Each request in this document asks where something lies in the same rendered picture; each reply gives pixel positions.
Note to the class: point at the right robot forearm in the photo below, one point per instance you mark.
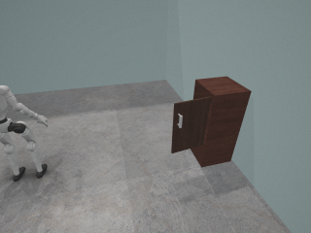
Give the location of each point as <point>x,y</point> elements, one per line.
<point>26,111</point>

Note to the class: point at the robot right upper arm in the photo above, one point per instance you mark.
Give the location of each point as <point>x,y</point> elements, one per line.
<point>9,96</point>

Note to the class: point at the right robot foot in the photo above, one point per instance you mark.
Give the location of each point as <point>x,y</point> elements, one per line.
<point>41,174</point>

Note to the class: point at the cupboard door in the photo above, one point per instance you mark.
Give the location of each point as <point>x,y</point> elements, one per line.
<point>195,115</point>

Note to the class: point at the right robot hand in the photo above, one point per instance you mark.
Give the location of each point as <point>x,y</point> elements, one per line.
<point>43,120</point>

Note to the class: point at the handle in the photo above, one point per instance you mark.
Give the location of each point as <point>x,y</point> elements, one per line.
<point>180,121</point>

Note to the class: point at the humanoid robot torso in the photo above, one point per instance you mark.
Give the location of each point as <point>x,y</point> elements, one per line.
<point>5,123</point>

